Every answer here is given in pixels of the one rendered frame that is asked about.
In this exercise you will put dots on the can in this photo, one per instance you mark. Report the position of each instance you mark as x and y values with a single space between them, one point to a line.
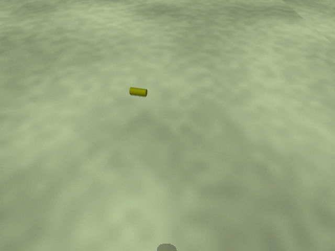
138 91

